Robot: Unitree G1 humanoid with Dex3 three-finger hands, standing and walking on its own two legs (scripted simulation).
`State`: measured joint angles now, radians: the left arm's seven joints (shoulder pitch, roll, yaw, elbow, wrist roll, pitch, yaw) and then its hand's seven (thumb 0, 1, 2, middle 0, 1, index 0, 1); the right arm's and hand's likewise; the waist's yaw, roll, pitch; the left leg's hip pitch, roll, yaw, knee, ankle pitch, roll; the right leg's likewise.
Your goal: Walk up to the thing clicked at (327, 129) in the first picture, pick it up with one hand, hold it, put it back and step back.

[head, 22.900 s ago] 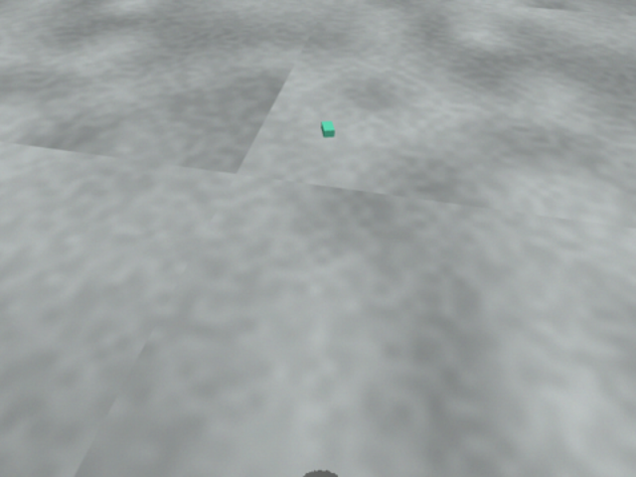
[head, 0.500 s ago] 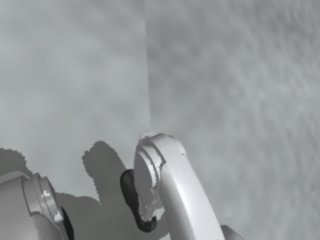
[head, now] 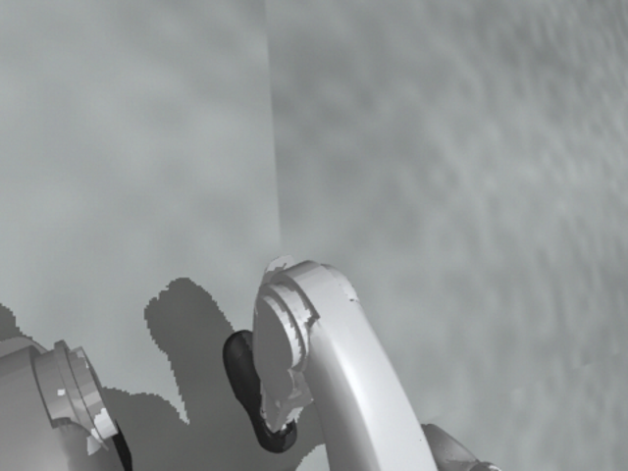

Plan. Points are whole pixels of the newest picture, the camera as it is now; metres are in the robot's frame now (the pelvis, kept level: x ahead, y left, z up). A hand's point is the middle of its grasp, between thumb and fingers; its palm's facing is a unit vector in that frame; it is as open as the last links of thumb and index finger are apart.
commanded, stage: rest palm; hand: left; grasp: from above
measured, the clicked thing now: out of the picture +0.45 +0.32 -0.28
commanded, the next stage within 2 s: close in 0.24 s
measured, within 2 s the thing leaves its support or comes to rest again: neither
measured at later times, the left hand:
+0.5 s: hand out of the picture +0.44 +0.30 -0.26, palm faces -0.45 -0.16 -0.88, open 12.3 cm
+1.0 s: hand out of the picture +0.44 +0.30 -0.26, palm faces -0.44 -0.17 -0.88, open 10.2 cm
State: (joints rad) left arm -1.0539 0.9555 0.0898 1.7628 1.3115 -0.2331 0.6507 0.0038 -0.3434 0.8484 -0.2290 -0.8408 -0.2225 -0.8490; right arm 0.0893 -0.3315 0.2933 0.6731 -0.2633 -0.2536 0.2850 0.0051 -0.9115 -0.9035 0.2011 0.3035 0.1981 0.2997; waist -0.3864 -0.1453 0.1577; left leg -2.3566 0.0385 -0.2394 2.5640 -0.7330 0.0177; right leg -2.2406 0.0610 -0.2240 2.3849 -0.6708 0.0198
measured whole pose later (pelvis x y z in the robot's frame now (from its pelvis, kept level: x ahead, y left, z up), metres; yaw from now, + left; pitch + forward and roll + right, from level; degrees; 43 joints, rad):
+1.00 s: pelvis +0.00 +0.00 +0.01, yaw -1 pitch +28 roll -15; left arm -1.07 0.98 0.08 1.74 1.27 -0.22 0.63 0.00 0.09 0.48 -0.49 -0.59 -0.57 -0.58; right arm 0.09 -0.35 0.33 0.62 -0.25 -0.25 0.28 0.01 -0.91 -0.90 0.20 0.30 0.20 0.30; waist -0.40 -0.15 0.18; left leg -2.35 0.04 -0.25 2.55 -0.72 0.02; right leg -2.23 0.07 -0.23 2.36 -0.65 0.03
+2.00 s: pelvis +0.00 +0.00 +0.01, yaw +0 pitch +29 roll -15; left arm -1.02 0.95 0.12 1.67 1.27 -0.20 0.58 0.01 0.17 0.31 -0.80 -0.34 -0.84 -0.31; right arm 0.11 -0.33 0.30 0.63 -0.25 -0.19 0.25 0.01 -0.92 -0.90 0.20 0.30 0.20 0.30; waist -0.38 -0.13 0.13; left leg -2.35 0.04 -0.24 2.54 -0.73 0.02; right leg -2.23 0.06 -0.23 2.35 -0.67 0.02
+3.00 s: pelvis -0.01 -0.01 +0.06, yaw +8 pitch +35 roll -8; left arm -0.88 0.69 0.01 1.21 1.15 -0.14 0.18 -0.01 0.17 0.31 -0.82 -0.37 -0.83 -0.32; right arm 0.21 -0.28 0.06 0.69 -0.08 0.00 0.13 0.01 -0.92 -0.91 0.20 0.30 0.20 0.30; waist -0.21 0.02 -0.09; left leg -2.27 0.01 -0.10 2.30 -0.66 0.02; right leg -2.19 0.02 -0.11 2.22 -0.66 0.01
